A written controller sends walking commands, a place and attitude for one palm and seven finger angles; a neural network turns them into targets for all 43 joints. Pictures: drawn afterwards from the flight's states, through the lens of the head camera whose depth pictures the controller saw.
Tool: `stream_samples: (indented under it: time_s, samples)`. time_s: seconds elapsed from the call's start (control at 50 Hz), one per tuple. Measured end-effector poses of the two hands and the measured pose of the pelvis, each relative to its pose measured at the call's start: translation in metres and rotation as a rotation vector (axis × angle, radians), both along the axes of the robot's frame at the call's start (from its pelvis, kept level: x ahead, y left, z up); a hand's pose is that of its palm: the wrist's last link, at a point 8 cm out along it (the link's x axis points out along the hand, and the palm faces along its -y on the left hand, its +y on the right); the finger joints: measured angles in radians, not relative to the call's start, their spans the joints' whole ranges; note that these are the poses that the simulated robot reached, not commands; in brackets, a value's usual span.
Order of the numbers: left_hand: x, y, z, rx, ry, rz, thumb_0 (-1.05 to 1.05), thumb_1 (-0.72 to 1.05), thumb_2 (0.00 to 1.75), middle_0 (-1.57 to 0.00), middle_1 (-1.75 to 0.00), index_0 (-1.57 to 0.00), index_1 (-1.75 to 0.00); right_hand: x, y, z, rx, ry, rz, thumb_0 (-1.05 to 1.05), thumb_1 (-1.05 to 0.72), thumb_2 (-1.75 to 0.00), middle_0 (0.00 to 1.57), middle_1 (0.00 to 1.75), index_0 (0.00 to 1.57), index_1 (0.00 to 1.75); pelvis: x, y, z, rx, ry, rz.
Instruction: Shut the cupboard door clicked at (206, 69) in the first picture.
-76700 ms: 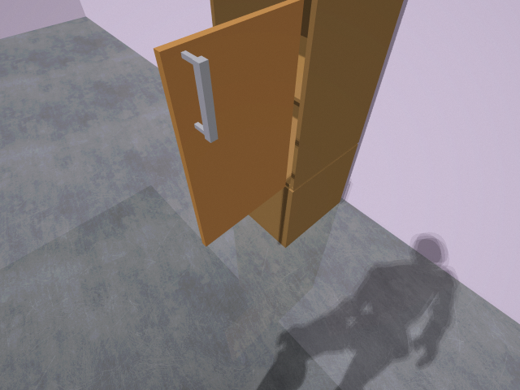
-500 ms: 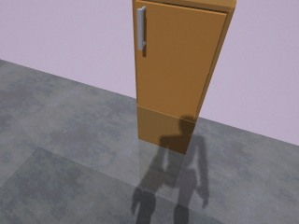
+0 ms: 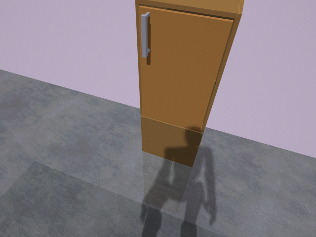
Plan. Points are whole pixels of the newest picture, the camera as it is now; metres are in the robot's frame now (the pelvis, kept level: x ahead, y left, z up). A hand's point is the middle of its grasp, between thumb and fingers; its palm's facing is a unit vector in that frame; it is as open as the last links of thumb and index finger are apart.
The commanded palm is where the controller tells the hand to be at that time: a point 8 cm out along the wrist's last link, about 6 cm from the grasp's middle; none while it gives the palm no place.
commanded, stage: look to check the result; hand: left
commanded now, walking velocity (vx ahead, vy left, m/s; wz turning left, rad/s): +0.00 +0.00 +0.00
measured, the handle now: (146, 35) +0.81 +0.09 +0.15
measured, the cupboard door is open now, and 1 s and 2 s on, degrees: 0 0 0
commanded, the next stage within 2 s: stand and wait in 0.52 s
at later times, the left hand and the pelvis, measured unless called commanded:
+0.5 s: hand out of the picture -0.03 +0.15 -0.18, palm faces +0.04 -0.98 -0.17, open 7.4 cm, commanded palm none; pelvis +0.01 -0.01 +0.00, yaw +0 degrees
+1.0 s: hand out of the picture +0.01 +0.15 -0.18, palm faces +0.04 -0.98 -0.19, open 7.4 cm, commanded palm none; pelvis +0.03 -0.02 +0.00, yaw +0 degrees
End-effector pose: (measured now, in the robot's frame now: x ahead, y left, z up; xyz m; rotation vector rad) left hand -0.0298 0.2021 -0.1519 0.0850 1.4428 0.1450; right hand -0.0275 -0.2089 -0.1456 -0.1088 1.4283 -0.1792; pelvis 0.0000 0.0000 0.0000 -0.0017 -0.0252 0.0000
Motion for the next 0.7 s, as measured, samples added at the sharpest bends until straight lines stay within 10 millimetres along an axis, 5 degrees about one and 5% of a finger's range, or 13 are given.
stream_samples:
  time_s: [0.32, 0.7]
  samples:
    - [-0.014, 0.007, 0.006, 0.033, 0.063, 0.005, 0.0, 0.91, 0.9, -0.2, -0.3, -0.2, -0.3, 0.011, -0.008, -0.001, 0.001, 0.01, 0.013, 0.0, -0.9, -0.9, 0.2, 0.29, 0.2, 0.3, 0.005, -0.004, 0.001, 0.002, 0.003, -0.001]
    - [0.017, -0.004, 0.004, 0.02, 0.013, -0.003, 0.0, 0.91, 0.9, -0.2, -0.3, -0.2, -0.3, 0.037, -0.019, 0.001, -0.012, -0.016, 0.028, 0.0, -0.9, -0.9, 0.2, 0.29, 0.2, 0.3, 0.018, -0.011, 0.001, 0.004, 0.006, 0.003]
